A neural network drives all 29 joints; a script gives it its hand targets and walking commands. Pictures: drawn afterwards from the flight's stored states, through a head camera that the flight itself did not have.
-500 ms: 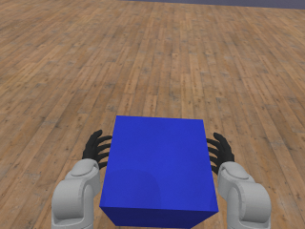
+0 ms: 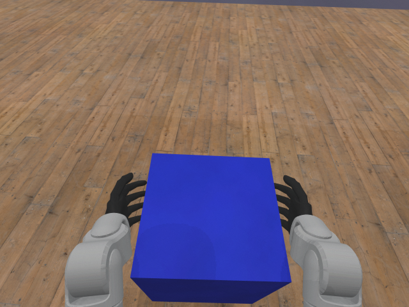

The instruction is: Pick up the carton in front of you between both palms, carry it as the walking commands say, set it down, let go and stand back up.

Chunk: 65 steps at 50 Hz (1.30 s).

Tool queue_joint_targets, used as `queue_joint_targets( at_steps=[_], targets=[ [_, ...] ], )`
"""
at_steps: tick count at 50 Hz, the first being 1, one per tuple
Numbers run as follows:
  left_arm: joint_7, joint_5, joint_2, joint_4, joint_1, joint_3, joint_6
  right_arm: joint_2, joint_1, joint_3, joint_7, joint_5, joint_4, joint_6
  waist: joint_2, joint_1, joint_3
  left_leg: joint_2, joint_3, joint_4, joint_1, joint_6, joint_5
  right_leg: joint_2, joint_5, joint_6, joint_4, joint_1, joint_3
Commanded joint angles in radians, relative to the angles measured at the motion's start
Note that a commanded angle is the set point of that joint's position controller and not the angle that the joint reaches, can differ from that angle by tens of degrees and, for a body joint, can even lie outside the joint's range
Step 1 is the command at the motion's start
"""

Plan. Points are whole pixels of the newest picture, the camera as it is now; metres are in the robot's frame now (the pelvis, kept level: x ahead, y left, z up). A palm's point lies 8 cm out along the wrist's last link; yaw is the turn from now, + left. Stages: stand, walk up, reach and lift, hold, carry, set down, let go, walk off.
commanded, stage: carry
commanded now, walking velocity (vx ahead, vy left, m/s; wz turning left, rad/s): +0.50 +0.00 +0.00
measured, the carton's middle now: (206, 235) +0.25 +0.00 +0.02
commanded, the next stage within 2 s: none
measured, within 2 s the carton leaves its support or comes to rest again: neither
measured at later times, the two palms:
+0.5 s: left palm (146, 105) +0.57 +0.16 +0.11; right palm (260, 106) +0.57 -0.14 +0.11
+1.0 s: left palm (162, 52) +0.89 +0.15 +0.11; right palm (246, 54) +0.89 -0.15 +0.10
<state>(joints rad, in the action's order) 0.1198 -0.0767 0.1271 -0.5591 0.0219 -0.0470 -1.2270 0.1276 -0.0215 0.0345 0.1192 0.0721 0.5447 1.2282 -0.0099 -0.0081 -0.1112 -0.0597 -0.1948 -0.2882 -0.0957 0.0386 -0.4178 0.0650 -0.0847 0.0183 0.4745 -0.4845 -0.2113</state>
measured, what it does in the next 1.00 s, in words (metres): walks ahead: right foot, then left foot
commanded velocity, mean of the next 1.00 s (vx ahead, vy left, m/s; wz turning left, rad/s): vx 0.39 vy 0.00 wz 0.00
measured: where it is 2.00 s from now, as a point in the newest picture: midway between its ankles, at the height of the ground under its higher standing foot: (199, 212)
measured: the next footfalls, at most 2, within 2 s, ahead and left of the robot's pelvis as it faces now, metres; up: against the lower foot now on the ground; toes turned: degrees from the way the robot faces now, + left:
right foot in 0.02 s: +0.18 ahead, -0.11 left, +0.00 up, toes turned -11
left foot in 0.50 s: +0.51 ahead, +0.11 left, +0.00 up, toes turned +11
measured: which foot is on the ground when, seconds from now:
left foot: down 0.00-0.04, up 0.06-0.48, down 0.50-1.00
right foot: up 0.00-0.00, down 0.02-0.54, up 0.56-0.98, down 1.00-1.00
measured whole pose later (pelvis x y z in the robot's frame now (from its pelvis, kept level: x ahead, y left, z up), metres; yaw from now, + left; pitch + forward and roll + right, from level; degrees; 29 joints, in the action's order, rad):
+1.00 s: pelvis +0.65 +0.00 +0.00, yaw +0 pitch +2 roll +0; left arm 0.12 -0.08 0.13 -0.56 0.04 -0.04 -1.22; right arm 0.13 -0.02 0.05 0.11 0.07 0.57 1.22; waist 0.00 0.00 -0.07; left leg -0.06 -0.21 -0.39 -0.06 0.03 -0.45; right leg 0.04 0.06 0.02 0.41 -0.45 -0.23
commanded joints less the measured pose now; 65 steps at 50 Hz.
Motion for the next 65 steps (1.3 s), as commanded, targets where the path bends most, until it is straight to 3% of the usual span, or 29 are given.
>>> queue_joint_targets(
  at_steps=[1,2,3,4,6,8,11,15,21,23,25,26,27,28,30,31,33,40,45,48,49,50,51,52,54,56,61,63,65],
  targets=[
    [-0.169,0.331,0.770,0.002,0.361,0.638,-0.016,0.739,-0.402,-0.634,-0.168,-0.325,0.055,0.014,-0.039,0.038,-0.177,-0.107,-0.052,-0.398,0.232,-0.053,0.626,-0.006,-0.095,0.016,-0.052,0.483,0.024],
    [-0.172,0.323,0.761,0.022,0.370,0.625,-0.014,0.742,-0.420,-0.644,-0.167,-0.328,0.081,0.023,0.220,0.045,-0.267,0.003,-0.030,-0.723,0.517,0.003,0.384,0.274,-0.242,0.144,-0.161,0.704,0.499],
    [-0.177,0.334,0.795,0.040,0.352,0.627,-0.010,0.755,-0.430,-0.656,-0.172,-0.336,0.076,0.025,0.346,0.038,-0.257,0.079,0.073,-0.907,0.715,0.005,-0.036,0.362,-0.103,0.216,-0.285,0.755,0.744],
    [-0.185,0.342,0.825,0.025,0.368,0.634,-0.005,0.804,-0.440,-0.670,-0.177,-0.342,0.054,0.016,0.252,0.031,-0.252,0.007,0.165,-1.010,0.758,-0.033,-0.053,0.359,0.033,0.208,-0.249,0.733,0.629],
    [-0.199,0.353,0.913,0.020,0.400,0.659,0.017,0.895,-0.448,-0.685,-0.188,-0.346,0.036,-0.010,0.080,0.028,-0.241,-0.068,0.192,-0.942,0.738,-0.068,0.053,0.299,0.160,0.147,-0.217,0.615,0.437],
    [-0.211,0.367,0.955,0.007,0.423,0.680,0.039,0.953,-0.441,-0.697,-0.191,-0.339,0.022,-0.037,0.096,0.022,-0.236,-0.077,0.172,-0.817,0.678,-0.060,0.144,0.259,0.095,0.096,-0.266,0.540,0.319],
    [-0.223,0.375,0.947,-0.006,0.402,0.691,0.056,0.965,-0.399,-0.696,-0.183,-0.313,0.015,-0.064,0.131,0.022,-0.199,-0.064,0.119,-0.668,0.696,-0.037,0.205,0.231,0.033,0.101,-0.322,0.522,0.233],
    [-0.220,0.376,0.891,-0.038,0.380,0.687,0.058,0.922,-0.388,-0.699,-0.169,-0.309,0.054,-0.066,0.139,0.022,-0.122,-0.051,0.061,-0.435,0.733,-0.013,0.308,0.192,0.097,0.107,-0.341,0.548,0.148],
    [-0.189,0.339,0.781,-0.044,0.348,0.647,0.016,0.804,-0.397,-0.681,-0.162,-0.330,0.088,-0.015,0.165,0.027,-0.020,-0.018,0.004,-0.224,0.668,-0.044,0.400,0.182,0.241,0.080,-0.312,0.580,0.077],
    [-0.180,0.333,0.759,-0.040,0.358,0.641,0.000,0.777,-0.400,-0.664,-0.162,-0.334,0.078,0.001,0.173,0.022,-0.032,0.005,-0.027,-0.191,0.567,-0.063,0.374,0.181,0.395,0.057,-0.227,0.590,0.046],
    [-0.175,0.336,0.748,-0.046,0.379,0.647,-0.013,0.761,-0.381,-0.637,-0.164,-0.334,0.050,0.011,0.105,-0.009,-0.141,0.077,-0.101,-0.152,0.230,-0.068,0.280,0.114,0.467,0.015,0.079,0.483,-0.038],
    [-0.174,0.337,0.737,-0.047,0.397,0.650,-0.020,0.757,-0.370,-0.625,-0.165,-0.328,0.042,0.015,-0.016,-0.029,-0.198,-0.071,0.106,-0.096,0.064,-0.077,0.160,0.086,0.233,-0.014,0.315,0.336,-0.030],
    [-0.174,0.342,0.747,-0.072,0.403,0.660,-0.027,0.749,-0.384,-0.616,-0.169,-0.325,0.023,0.011,-0.289,-0.028,-0.290,-0.339,0.602,0.023,-0.168,-0.231,0.013,-0.043,-0.082,-0.059,0.629,0.013,0.010],
    [-0.178,0.349,0.768,-0.058,0.420,0.670,-0.027,0.792,-0.372,-0.619,-0.174,-0.339,0.009,0.009,-0.297,-0.017,-0.250,-0.374,0.712,0.102,-0.152,-0.256,0.220,-0.069,-0.375,-0.036,0.774,-0.129,0.137],
    [-0.191,0.350,0.861,-0.017,0.423,0.683,-0.007,0.874,-0.406,-0.640,-0.188,-0.355,0.025,-0.007,-0.113,-0.013,-0.259,-0.323,0.474,0.032,-0.073,-0.220,0.488,0.029,-0.312,0.007,0.823,-0.134,0.215],
    [-0.196,0.352,0.904,-0.005,0.424,0.690,0.007,0.914,-0.427,-0.655,-0.195,-0.361,0.033,-0.019,-0.042,-0.007,-0.239,-0.301,0.388,0.041,-0.009,-0.185,0.521,0.060,-0.254,0.011,0.751,-0.116,0.218],
    [-0.197,0.345,0.955,0.011,0.415,0.703,0.032,0.951,-0.441,-0.673,-0.205,-0.370,0.037,-0.040,-0.079,0.001,-0.241,-0.257,0.277,0.080,0.047,-0.141,0.452,0.063,-0.175,0.002,0.637,-0.071,0.188],
    [-0.171,0.325,0.933,-0.037,0.382,0.717,0.058,0.885,-0.394,-0.673,-0.212,-0.372,0.081,-0.059,-0.131,-0.005,-0.129,-0.204,0.135,0.149,0.004,-0.162,0.467,0.047,-0.029,-0.047,0.298,-0.176,0.083],
    [-0.164,0.337,0.839,-0.056,0.368,0.702,0.018,0.790,-0.349,-0.636,-0.191,-0.337,0.080,-0.028,-0.153,-0.008,-0.057,-0.159,0.008,0.050,0.007,-0.126,0.895,-0.029,0.081,-0.033,0.067,-0.067,-0.010],
    [-0.167,0.341,0.800,-0.043,0.360,0.683,-0.002,0.761,-0.356,-0.624,-0.180,-0.322,0.076,-0.007,-0.159,0.011,-0.094,-0.137,-0.055,-0.138,0.044,-0.067,0.955,-0.073,0.189,-0.021,-0.055,0.173,-0.056],
    [-0.170,0.338,0.795,-0.042,0.370,0.676,-0.007,0.754,-0.362,-0.623,-0.179,-0.322,0.074,0.000,-0.120,0.022,-0.117,-0.111,-0.078,-0.244,0.097,-0.029,0.928,-0.073,0.287,-0.024,-0.157,0.311,-0.057],
    [-0.173,0.336,0.787,-0.037,0.379,0.662,-0.014,0.748,-0.387,-0.626,-0.178,-0.325,0.076,0.005,-0.045,0.030,-0.170,-0.084,-0.058,-0.379,0.205,0.005,0.687,0.040,0.517,-0.028,-0.142,0.484,0.048],
    [-0.177,0.330,0.783,-0.017,0.372,0.648,-0.017,0.752,-0.412,-0.643,-0.177,-0.336,0.083,0.015,0.150,0.034,-0.289,-0.017,-0.007,-0.603,0.397,0.026,0.229,0.278,0.983,0.090,-0.008,0.748,0.287],
    [-0.180,0.337,0.792,0.015,0.334,0.634,-0.014,0.768,-0.380,-0.650,-0.179,-0.344,0.074,0.020,0.233,0.036,-0.376,0.053,0.082,-0.752,0.510,0.032,-0.148,0.358,1.020,0.208,-0.058,0.835,0.440],
    [-0.194,0.347,0.877,0.014,0.338,0.645,0.007,0.845,-0.415,-0.677,-0.187,-0.349,0.074,0.004,0.166,0.023,-0.350,-0.005,0.179,-0.733,0.504,-0.008,-0.156,0.321,0.717,0.189,-0.146,0.691,0.340],
    [-0.208,0.356,0.951,0.010,0.385,0.657,0.028,0.929,-0.467,-0.707,-0.193,-0.362,0.075,-0.018,0.133,0.015,-0.278,-0.034,0.172,-0.439,0.421,-0.023,-0.108,0.240,0.562,0.098,-0.187,0.543,0.224],
    [-0.220,0.362,0.952,-0.026,0.372,0.673,0.055,0.958,-0.414,-0.716,-0.185,-0.339,0.078,-0.054,0.136,0.014,-0.320,-0.005,0.082,-0.218,0.323,-0.017,0.084,0.206,0.353,0.101,-0.174,0.511,0.148],
    [-0.218,0.364,0.924,-0.044,0.381,0.676,0.054,0.932,-0.416,-0.711,-0.183,-0.336,0.097,-0.051,0.116,0.008,-0.295,-0.029,0.062,-0.092,0.238,-0.010,0.300,0.167,0.234,0.071,-0.143,0.428,0.099],
    [-0.213,0.348,0.886,-0.027,0.369,0.665,0.040,0.886,-0.416,-0.697,-0.182,-0.336,0.097,-0.032,0.079,0.010,-0.252,-0.107,0.104,-0.075,0.198,-0.003,0.368,0.141,0.027,0.032,-0.131,0.331,0.091]
  ],
)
